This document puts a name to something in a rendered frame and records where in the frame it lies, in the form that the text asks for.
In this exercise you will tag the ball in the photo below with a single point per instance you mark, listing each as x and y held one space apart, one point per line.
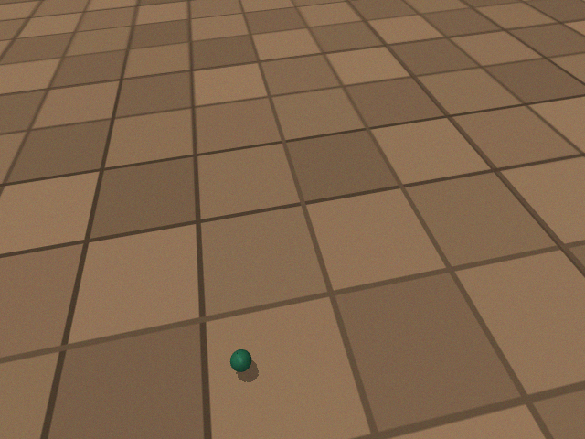
240 360

